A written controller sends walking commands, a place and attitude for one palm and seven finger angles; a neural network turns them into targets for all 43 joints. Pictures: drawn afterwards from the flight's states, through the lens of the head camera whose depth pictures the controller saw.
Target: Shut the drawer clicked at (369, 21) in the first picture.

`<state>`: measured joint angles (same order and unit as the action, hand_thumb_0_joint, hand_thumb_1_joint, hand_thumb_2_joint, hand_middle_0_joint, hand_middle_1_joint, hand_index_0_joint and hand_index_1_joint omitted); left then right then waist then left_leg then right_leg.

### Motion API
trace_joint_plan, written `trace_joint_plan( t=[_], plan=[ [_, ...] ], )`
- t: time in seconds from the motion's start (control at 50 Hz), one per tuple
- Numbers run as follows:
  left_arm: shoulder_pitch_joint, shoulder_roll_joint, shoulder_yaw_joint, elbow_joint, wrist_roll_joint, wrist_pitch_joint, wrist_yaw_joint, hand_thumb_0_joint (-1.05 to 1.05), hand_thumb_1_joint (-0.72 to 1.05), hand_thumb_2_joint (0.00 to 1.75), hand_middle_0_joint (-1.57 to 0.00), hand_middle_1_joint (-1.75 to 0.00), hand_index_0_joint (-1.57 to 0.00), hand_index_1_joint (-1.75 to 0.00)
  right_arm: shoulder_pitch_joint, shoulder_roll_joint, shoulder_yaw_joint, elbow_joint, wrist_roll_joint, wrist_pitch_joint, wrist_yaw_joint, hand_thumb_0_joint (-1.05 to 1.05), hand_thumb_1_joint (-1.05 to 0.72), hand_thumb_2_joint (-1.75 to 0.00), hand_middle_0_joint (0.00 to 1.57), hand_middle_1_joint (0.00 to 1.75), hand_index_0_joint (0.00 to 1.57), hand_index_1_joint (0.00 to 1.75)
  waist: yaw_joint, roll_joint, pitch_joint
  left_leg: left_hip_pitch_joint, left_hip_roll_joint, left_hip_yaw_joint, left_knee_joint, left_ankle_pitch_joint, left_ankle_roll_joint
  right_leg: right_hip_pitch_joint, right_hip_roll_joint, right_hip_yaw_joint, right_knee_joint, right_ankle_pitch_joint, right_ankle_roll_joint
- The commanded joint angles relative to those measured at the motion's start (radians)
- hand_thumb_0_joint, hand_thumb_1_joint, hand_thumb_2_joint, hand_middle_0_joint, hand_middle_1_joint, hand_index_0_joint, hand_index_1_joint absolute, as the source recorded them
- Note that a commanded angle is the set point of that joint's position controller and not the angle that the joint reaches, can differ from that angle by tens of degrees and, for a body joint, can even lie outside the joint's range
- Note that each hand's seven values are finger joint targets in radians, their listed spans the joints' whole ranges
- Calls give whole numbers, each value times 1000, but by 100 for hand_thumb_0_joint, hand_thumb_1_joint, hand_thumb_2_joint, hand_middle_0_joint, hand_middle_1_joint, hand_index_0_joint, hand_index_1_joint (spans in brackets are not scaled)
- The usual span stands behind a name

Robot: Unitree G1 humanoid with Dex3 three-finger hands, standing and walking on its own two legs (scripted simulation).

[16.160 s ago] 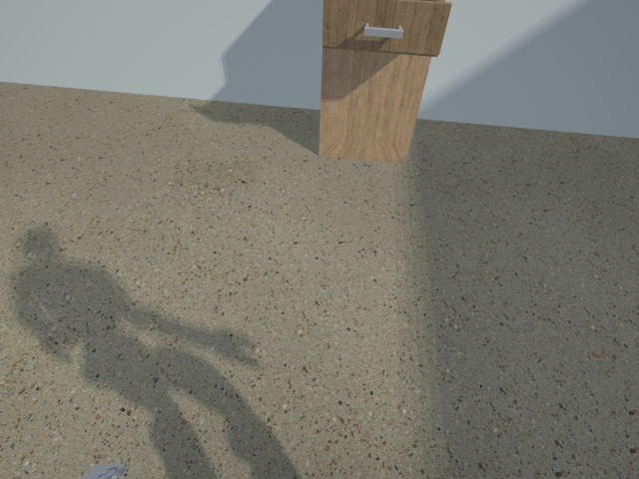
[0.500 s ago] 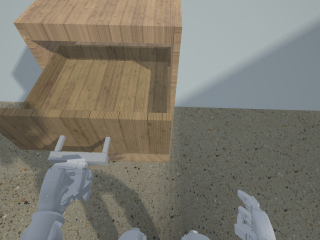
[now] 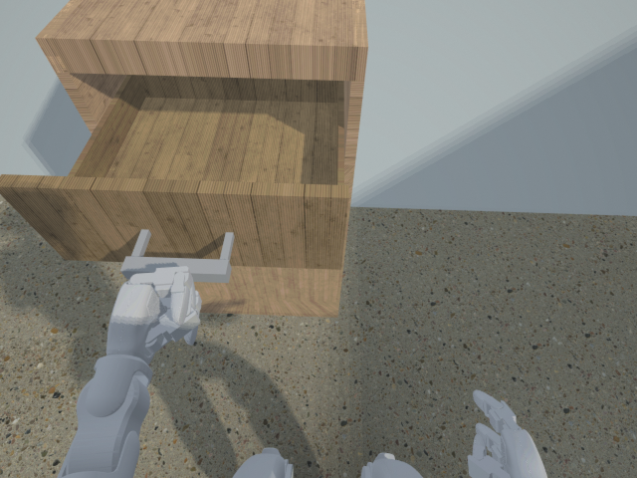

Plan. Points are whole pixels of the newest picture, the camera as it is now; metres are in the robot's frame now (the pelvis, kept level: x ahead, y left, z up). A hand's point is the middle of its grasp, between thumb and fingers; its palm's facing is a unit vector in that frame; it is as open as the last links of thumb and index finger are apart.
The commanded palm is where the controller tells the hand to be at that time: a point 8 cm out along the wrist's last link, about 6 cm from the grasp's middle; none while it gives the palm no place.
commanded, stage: push the drawer shut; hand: left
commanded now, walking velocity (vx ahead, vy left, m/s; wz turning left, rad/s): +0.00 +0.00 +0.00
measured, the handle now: (181, 254) +0.37 +0.19 +0.05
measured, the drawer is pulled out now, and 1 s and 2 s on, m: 0.23 0.10 0.00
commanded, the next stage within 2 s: none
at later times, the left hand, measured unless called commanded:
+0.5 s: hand (203, 270) +0.36 +0.16 +0.05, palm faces +0.00 -1.00 -0.04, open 3.0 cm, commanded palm +0.35 +0.22 +0.06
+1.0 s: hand (214, 224) +0.43 +0.16 +0.05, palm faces +0.00 -1.00 -0.04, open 3.1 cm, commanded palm +0.41 +0.21 +0.06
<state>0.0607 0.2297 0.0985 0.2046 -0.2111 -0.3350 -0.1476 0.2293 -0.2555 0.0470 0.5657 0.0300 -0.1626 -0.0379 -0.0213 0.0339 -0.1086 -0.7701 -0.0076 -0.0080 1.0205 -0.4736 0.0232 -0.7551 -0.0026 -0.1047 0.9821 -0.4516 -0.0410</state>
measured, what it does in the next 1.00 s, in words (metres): stands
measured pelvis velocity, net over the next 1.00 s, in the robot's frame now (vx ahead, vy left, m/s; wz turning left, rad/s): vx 0.00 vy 0.00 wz -0.03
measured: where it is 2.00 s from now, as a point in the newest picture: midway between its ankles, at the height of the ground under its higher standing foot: outside the picture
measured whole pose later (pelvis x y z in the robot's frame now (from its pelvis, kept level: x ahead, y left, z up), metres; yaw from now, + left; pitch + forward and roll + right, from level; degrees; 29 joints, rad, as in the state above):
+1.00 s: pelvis +0.00 +0.00 +0.00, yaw -2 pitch +16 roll -1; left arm -0.51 0.30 0.24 0.80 -0.16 -0.41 -0.14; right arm 0.31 -0.26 0.03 0.63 0.02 -0.04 -0.01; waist -0.09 0.02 -0.10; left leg -0.83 0.00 0.02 1.00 -0.46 0.03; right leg -0.83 0.01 -0.08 0.97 -0.43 -0.04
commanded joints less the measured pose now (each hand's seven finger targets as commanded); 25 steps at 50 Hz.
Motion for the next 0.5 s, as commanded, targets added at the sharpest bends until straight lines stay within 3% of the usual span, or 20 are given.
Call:
trace_joint_plan(
  t=[0.0,0.08,0.12,0.16,0.2,0.24,0.28,0.3,0.32,0.36,0.42,0.46,0.48],
  plan=[
    [-317,113,66,-183,-11,-65,18,0,90,90,-140,-160,-140,-160,-30,-132,-60,-129,2,-46,-11,0,-90,-90,20,30,20,30,-35,15,-246,129,3,-39,-171,151,0,152,-1,82,-170,113,18],
    [-360,106,66,-125,-7,-64,21,0,90,90,-140,-160,-140,-160,-21,-133,-62,-123,1,-34,-7,0,-90,-90,20,30,20,30,-38,-15,-255,126,3,-33,-170,171,1,168,-1,85,-170,146,21],
    [-400,155,110,-95,-3,-69,28,0,90,90,-140,-160,-140,-160,-17,-139,-63,-113,-1,-27,-9,0,-90,-90,20,30,20,30,-36,-10,-249,115,5,-35,-171,159,0,157,0,86,-169,127,20],
    [-420,118,81,-93,0,-75,27,0,90,90,-140,-160,-140,-160,-15,-132,-64,-117,0,-25,-5,0,-90,-90,20,30,20,30,-33,18,-268,139,3,-32,-176,181,-3,165,-1,84,-163,155,17],
    [-411,126,99,-75,-6,-79,28,0,90,90,-140,-160,-140,-160,-7,-135,-68,-114,-2,-20,-3,0,-90,-90,20,30,20,30,-29,-6,-286,143,3,-27,-174,208,-3,187,0,87,-164,192,19],
    [-451,145,107,-43,0,-82,27,0,90,90,-140,-160,-140,-160,0,-139,-65,-106,-1,-12,-3,0,-90,-90,20,30,20,30,-38,-20,-276,124,5,-30,-174,197,-2,177,1,87,-161,182,20],
    [-514,120,79,-29,3,-87,27,0,90,90,-140,-160,-140,-160,2,-136,-66,-99,0,-8,-3,0,-90,-90,20,30,20,30,-53,-1,-263,136,7,-30,-174,183,-2,153,0,85,-163,169,21],
    [-523,147,107,-18,2,-90,31,0,90,90,-140,-160,-140,-160,6,-140,-67,-95,-1,-6,-3,0,-90,-90,20,30,20,30,-42,9,-270,134,7,-34,-177,181,-5,155,0,86,-162,161,18],
    [-525,160,112,2,9,-90,35,0,90,90,-140,-160,-140,-160,11,-144,-68,-94,0,-2,-4,0,-90,-90,20,30,20,30,-47,-13,-262,134,10,-37,-179,181,-2,151,3,83,-163,156,18],
    [-578,115,66,6,12,-92,35,0,90,90,-140,-160,-140,-160,13,-139,-67,-92,1,0,-2,0,-90,-90,20,30,20,30,-56,23,-276,153,9,-37,-181,182,-4,138,2,82,-160,160,18],
    [-594,168,113,45,16,-96,44,0,90,90,-140,-160,-140,-160,32,-147,-71,-78,-3,10,-4,0,-90,-90,20,30,20,30,-55,-13,-299,150,12,-38,-176,207,-2,156,5,83,-157,188,19],
    [-650,128,74,57,19,-99,39,0,90,90,-140,-160,-140,-160,33,-142,-69,-75,-1,13,0,0,-90,-90,20,30,20,30,-65,9,-298,161,11,-40,-178,204,-4,140,2,81,-156,187,18],
    [-657,147,98,87,17,-98,41,0,90,90,-140,-160,-140,-160,37,-145,-70,-69,-2,17,-1,0,-90,-90,20,30,20,30,-65,-8,-295,150,11,-37,-174,193,-2,142,3,85,-162,179,20]
  ],
)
